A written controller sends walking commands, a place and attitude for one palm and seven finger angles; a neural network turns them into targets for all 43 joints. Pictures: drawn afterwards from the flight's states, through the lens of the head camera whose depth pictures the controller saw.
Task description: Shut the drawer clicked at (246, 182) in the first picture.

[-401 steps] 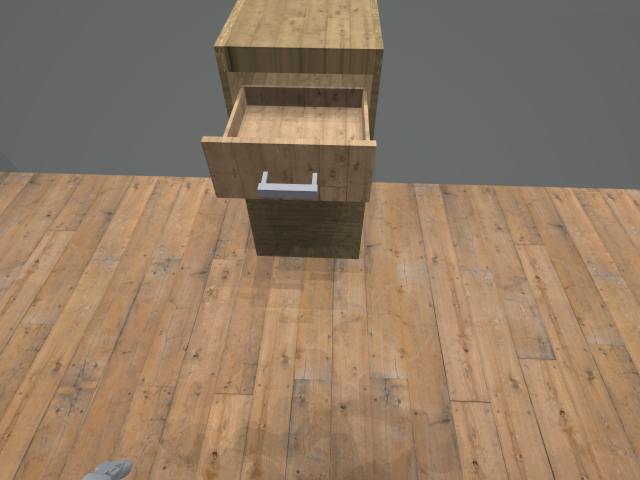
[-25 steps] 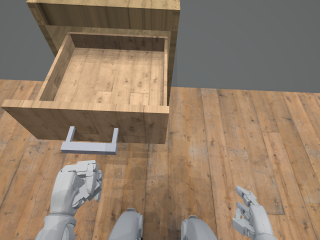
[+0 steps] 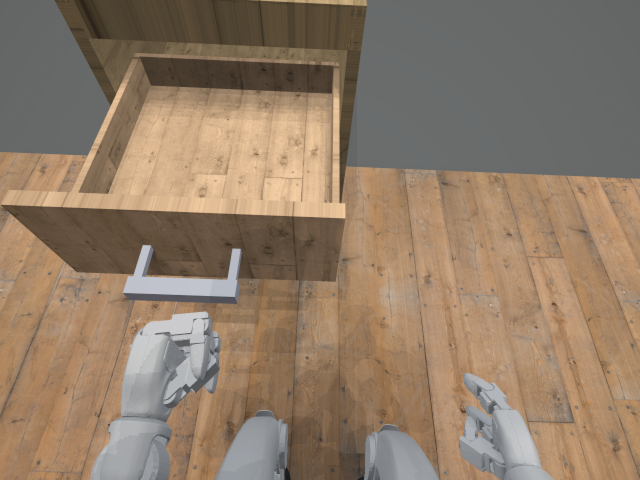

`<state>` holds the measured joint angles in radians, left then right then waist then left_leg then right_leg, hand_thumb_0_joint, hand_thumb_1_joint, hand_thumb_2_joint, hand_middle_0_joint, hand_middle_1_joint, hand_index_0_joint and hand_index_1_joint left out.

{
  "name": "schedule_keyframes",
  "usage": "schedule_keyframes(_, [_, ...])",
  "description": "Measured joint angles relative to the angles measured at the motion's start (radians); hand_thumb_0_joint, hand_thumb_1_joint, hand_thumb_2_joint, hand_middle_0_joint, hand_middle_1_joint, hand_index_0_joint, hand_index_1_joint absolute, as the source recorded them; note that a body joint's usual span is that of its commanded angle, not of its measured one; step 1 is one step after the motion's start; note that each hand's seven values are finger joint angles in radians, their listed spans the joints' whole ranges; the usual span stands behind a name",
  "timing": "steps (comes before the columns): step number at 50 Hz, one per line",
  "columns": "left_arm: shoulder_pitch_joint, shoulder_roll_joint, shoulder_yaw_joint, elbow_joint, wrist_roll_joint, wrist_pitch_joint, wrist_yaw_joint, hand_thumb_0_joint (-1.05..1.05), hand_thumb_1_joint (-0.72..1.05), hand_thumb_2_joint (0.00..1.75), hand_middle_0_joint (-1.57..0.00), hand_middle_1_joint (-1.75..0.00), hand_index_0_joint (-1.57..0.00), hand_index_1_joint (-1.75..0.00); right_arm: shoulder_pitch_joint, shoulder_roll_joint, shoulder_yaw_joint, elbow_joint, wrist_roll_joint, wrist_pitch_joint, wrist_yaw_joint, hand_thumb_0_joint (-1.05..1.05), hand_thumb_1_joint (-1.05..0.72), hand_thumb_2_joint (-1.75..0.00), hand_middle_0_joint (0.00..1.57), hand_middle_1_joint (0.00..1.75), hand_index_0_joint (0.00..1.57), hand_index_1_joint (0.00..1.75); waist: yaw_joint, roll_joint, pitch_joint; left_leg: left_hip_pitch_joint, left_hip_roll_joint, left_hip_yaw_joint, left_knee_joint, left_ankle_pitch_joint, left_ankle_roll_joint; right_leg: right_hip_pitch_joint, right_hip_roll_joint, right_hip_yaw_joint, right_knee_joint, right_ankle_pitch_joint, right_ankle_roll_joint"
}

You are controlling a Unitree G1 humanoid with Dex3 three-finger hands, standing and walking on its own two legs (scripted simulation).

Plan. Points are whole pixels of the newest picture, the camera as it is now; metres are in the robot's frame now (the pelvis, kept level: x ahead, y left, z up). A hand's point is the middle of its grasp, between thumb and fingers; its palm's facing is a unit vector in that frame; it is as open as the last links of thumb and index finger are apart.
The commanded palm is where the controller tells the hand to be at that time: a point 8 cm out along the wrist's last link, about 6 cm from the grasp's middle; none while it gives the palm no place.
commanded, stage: bring the fist close to the handle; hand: left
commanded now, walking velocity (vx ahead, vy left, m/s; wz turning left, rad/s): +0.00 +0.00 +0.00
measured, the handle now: (187, 273) +0.35 +0.18 +0.03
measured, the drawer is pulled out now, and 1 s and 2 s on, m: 0.29 0.22 0.09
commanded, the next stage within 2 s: push the drawer shut in 0.02 s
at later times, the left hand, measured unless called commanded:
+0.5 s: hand (220, 331) +0.28 +0.13 +0.03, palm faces -0.01 -1.00 -0.04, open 3.1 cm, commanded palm +0.28 +0.19 +0.04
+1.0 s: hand (223, 281) +0.34 +0.14 +0.03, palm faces -0.02 -1.00 -0.04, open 3.0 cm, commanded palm +0.34 +0.19 +0.04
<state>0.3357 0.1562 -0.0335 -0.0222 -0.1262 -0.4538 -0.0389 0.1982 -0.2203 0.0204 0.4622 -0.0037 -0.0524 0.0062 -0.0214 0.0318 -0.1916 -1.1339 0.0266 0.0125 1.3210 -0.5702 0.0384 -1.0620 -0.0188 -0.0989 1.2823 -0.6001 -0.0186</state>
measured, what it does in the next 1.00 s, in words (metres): stands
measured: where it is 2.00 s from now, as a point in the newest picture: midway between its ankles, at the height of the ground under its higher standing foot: outside the picture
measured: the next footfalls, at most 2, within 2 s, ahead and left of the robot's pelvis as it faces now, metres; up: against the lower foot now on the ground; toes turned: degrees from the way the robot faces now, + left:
none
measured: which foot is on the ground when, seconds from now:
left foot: down 0.00-1.00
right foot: down 0.00-1.00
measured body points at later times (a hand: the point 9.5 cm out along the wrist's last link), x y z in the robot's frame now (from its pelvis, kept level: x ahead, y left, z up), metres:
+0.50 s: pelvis +0.00 -0.01 +0.00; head +0.10 +0.00 +0.44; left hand +0.28 +0.19 +0.03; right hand +0.18 -0.25 -0.10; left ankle +0.03 +0.09 -0.62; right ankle +0.01 -0.11 -0.62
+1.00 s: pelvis -0.01 -0.01 +0.00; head +0.09 +0.00 +0.44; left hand +0.34 +0.19 +0.03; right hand +0.13 -0.26 -0.10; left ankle +0.03 +0.09 -0.62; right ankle +0.01 -0.12 -0.62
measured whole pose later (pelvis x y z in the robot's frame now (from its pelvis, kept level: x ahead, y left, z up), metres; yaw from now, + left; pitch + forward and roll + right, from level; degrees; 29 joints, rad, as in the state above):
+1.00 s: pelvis -0.01 -0.01 +0.00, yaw +0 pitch +22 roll -2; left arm -0.19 0.22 0.09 0.46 -0.15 -0.47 -0.08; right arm 0.20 -0.25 0.02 0.59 0.01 -0.03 -0.01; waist -0.05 0.03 -0.16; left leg -1.14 0.03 0.01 1.29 -0.53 0.03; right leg -1.07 -0.01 -0.10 1.25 -0.56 -0.03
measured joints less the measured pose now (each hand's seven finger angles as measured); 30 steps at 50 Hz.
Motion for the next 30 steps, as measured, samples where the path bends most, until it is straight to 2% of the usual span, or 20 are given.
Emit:
schedule_keyframes(10, [-0.022,0.011,0.016,0.014,-0.010,0.004,-0.010,0.02,0.90,0.90,-1.39,-1.60,-1.40,-1.60,-0.007,-0.004,0.000,0.001,0.003,0.007,-0.003,0.01,-0.91,-0.89,0.20,0.30,0.20,0.30,0.001,0.000,0.002,0.008,0.002,-0.007,-0.006,0.000,-0.008,0.009,0.004,-0.007,-0.005,-0.002,-0.008])
schedule_keyframes(30, [-0.269,0.042,0.061,0.218,-0.028,0.002,-0.033,-0.03,0.85,0.96,-1.39,-1.60,-1.40,-1.60,-0.017,-0.025,-0.004,0.085,0.006,0.006,-0.019,0.01,-0.91,-0.89,0.20,0.30,0.20,0.30,-0.001,-0.001,0.021,-0.012,0.003,-0.023,-0.007,0.018,-0.021,-0.010,0.006,-0.021,-0.001,0.007,-0.021])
